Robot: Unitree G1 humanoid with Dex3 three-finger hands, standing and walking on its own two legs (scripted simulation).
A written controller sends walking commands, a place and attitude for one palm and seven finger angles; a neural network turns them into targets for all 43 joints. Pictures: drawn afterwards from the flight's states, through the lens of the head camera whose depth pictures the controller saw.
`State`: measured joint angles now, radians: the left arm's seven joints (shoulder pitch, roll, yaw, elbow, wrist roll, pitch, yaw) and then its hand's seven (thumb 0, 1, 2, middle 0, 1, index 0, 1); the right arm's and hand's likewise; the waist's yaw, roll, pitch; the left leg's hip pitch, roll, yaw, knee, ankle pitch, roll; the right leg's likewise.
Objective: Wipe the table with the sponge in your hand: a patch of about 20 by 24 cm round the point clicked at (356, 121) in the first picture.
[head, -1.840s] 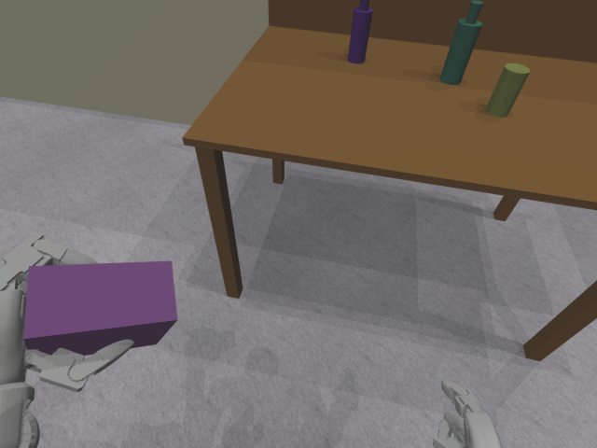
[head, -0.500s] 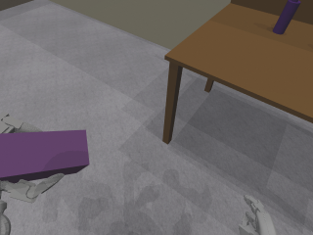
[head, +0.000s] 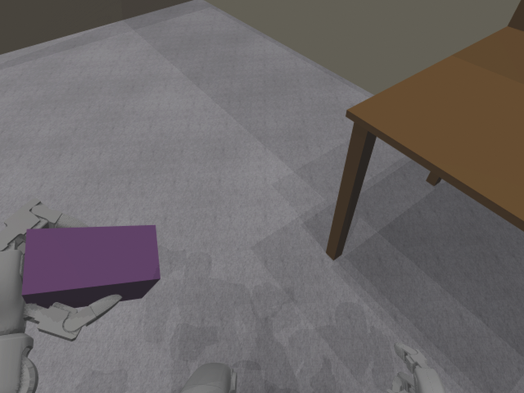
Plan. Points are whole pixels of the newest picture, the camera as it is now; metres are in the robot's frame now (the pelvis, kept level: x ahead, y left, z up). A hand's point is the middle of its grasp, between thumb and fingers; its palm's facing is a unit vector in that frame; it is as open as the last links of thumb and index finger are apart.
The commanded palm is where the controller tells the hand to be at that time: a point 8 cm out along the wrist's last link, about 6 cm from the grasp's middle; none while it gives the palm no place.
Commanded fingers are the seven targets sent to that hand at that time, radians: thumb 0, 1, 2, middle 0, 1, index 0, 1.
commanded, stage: walk to a spot facing it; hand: left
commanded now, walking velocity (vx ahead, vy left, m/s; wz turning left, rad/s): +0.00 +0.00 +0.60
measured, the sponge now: (112, 267) +0.23 +0.19 +0.15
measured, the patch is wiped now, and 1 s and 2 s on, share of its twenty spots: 0.00 0.00 0.00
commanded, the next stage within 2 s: none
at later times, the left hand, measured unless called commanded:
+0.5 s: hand (4, 346) +0.13 +0.24 +0.18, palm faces +0.57 -0.67 -0.47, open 10.4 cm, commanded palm +0.08 +0.27 +0.18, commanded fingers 0.00 0.10 1.30 -1.20 -1.60 -1.20 -1.60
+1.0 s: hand out of the picture +0.01 +0.23 +0.17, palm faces +0.81 -0.46 -0.37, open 10.4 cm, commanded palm -0.06 +0.23 +0.18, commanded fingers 0.00 0.10 1.30 -1.20 -1.60 -1.20 -1.60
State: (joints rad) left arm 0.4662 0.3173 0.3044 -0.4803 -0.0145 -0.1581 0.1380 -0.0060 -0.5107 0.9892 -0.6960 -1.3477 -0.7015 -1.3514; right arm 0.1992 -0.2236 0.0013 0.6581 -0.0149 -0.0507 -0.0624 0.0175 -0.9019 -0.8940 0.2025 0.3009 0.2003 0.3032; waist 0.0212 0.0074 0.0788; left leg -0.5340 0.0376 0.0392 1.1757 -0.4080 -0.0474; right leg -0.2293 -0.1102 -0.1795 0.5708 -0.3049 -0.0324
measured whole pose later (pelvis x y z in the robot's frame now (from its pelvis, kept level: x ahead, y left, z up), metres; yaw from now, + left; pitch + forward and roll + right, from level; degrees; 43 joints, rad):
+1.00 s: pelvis -0.04 -0.09 -0.01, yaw +32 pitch -1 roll +2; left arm 0.45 0.38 0.38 -0.54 -0.02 -0.20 0.17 -0.01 -0.51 0.99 -0.69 -1.35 -0.71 -1.35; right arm 0.23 -0.23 -0.05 0.57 0.00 -0.10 -0.07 0.02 -0.91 -0.90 0.19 0.30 0.19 0.30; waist 0.00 -0.07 0.04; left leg -0.23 0.03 0.08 0.59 -0.32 0.00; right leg -0.47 -0.13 -0.13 1.00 -0.48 0.03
